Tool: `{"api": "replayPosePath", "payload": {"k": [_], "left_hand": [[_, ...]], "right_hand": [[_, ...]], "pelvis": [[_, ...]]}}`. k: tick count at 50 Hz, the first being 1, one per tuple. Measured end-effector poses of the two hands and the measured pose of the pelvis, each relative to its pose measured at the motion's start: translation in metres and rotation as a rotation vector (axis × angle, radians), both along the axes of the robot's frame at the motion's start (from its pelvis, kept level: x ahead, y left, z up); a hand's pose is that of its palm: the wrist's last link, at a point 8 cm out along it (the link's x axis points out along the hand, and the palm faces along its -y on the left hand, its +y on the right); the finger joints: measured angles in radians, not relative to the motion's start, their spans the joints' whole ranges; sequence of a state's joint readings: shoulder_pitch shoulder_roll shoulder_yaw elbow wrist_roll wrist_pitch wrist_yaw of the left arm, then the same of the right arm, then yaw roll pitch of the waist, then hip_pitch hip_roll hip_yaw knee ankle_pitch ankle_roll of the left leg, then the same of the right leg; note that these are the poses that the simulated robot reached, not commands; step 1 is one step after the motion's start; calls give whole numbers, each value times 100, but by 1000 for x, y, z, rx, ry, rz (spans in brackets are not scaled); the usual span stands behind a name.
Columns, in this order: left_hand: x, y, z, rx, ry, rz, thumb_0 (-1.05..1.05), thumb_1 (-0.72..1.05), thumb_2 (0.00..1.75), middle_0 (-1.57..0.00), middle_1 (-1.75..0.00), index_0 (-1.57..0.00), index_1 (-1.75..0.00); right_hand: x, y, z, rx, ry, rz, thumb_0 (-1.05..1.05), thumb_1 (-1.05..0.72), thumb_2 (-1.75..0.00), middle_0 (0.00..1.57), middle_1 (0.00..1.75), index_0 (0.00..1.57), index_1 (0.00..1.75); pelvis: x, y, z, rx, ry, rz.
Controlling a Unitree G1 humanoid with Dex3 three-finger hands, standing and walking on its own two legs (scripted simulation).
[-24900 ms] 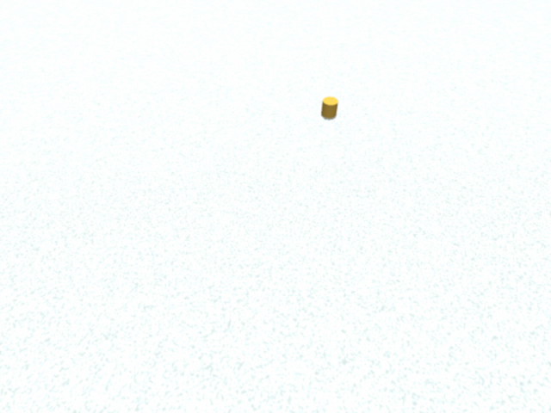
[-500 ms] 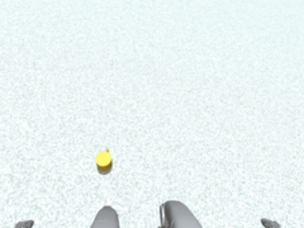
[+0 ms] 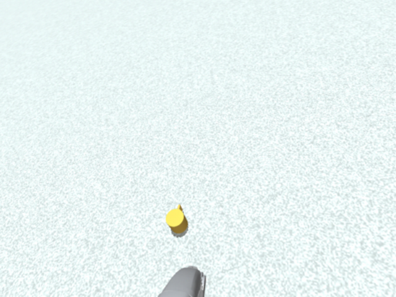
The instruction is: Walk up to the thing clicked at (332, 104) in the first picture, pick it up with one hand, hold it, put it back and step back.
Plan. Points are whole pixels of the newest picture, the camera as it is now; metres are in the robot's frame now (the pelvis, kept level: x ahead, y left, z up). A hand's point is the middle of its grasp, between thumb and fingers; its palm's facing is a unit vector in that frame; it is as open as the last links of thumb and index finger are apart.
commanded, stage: walk up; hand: left
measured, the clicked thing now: (177, 218) +0.59 +0.27 -0.71
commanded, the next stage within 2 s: stand in 0.90 s
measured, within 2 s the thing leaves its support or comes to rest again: neither
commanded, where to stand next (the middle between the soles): +0.17 +0.05 m, yaw -4 degrees
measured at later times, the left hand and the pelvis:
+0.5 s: hand out of the picture +0.07 +0.39 -0.16, palm faces +0.00 -0.91 -0.42, open 7.3 cm; pelvis +0.06 +0.11 -0.01, yaw +3 degrees
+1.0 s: hand out of the picture +0.14 +0.31 -0.14, palm faces -0.16 -0.89 -0.42, open 7.3 cm; pelvis +0.02 +0.06 -0.01, yaw -5 degrees
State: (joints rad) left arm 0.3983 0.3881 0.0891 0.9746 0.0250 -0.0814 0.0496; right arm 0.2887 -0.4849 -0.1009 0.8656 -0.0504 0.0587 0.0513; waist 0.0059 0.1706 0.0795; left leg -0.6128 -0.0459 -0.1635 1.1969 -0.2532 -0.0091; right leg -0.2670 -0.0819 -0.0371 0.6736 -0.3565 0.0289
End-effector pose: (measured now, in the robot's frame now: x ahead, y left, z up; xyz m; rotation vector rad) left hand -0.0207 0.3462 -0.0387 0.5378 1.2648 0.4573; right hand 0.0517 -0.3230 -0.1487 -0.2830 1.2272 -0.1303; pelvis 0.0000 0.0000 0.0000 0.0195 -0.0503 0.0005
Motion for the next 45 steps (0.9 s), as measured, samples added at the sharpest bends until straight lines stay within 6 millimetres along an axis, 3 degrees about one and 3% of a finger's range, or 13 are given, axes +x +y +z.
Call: {"api": "replayPosePath", "payload": {"k": [4,8,11,15,19,26,31,39,45], "left_hand": [[-12,22,22,80,2,30,1,90,90,-21,-30,-21,-30],[-18,38,21,83,8,40,1,90,90,-21,-30,-21,-30],[-18,49,6,45,18,40,1,90,90,-21,-30,-21,-30],[-12,69,-30,-29,41,35,1,90,90,-21,-30,-21,-30],[13,85,-66,-101,48,26,1,90,90,-21,-30,-21,-30],[95,85,-82,-234,-51,-61,1,91,90,-21,-30,-21,-30],[139,86,-94,-270,-91,-84,1,91,90,-21,-30,-21,-30],[160,55,-102,-299,-32,-150,1,91,90,-20,-30,-20,-30],[167,25,-95,-251,-33,-229,1,91,90,-20,-30,-21,-30]], "right_hand": [[16,21,-9,57,26,37,0,-91,-90,20,29,20,30],[43,38,-8,62,21,80,0,-91,-90,20,30,20,30],[72,51,0,39,-9,113,0,-91,-90,20,30,20,30],[118,72,18,-25,-87,149,1,-91,-90,20,29,20,30],[144,94,38,-88,-202,148,0,-91,-90,20,29,20,30],[128,115,70,-147,-218,78,0,-91,-90,20,30,20,30],[95,104,77,-251,-118,30,0,-90,-90,21,30,21,30],[62,74,71,-281,-50,-27,0,-90,-90,21,30,21,30],[49,49,33,-195,-81,-72,0,-90,-90,20,30,21,30]], "pelvis": [[7,5,0,1,0,21],[15,18,-4,-2,0,43],[23,33,-8,-10,2,57],[34,62,-19,-25,13,68],[41,89,-26,-8,-10,59],[60,106,-8,-15,-12,46],[59,101,-8,-17,-16,28],[42,86,-8,-22,21,-29],[28,65,-23,-37,15,-86]]}}
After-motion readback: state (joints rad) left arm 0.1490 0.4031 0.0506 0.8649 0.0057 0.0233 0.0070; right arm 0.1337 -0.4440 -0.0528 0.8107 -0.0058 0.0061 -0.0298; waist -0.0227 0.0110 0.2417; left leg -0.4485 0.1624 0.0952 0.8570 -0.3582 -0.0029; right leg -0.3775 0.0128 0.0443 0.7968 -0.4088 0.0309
